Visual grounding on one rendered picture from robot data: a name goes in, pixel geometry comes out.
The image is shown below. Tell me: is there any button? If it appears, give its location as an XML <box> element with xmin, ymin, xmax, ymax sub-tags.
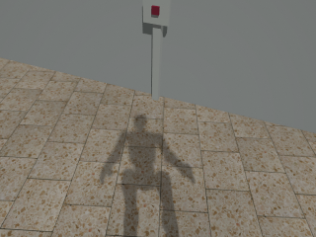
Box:
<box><xmin>151</xmin><ymin>5</ymin><xmax>160</xmax><ymax>16</ymax></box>

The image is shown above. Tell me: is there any panel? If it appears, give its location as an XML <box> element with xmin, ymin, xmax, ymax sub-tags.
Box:
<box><xmin>142</xmin><ymin>0</ymin><xmax>172</xmax><ymax>101</ymax></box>

